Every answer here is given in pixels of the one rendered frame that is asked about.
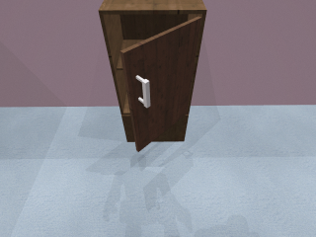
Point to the handle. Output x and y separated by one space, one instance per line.
145 91

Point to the cupboard door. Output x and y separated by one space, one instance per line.
167 61

